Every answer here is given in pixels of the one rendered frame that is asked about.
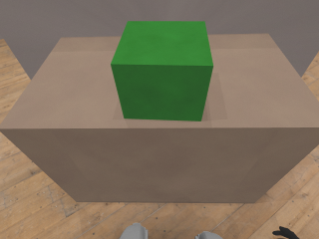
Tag right robot hand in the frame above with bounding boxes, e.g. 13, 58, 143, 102
272, 226, 299, 239

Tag robot left thigh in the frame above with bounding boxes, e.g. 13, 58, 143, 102
120, 225, 149, 239

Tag pedestal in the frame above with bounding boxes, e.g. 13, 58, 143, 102
0, 33, 319, 204

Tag carton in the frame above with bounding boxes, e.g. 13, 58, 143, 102
111, 21, 213, 121

